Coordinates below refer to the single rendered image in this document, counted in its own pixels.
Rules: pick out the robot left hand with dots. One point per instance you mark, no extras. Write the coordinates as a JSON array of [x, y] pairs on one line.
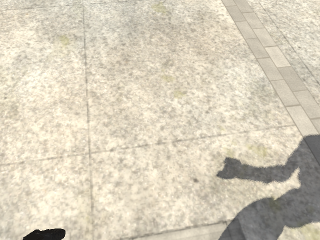
[[48, 234]]

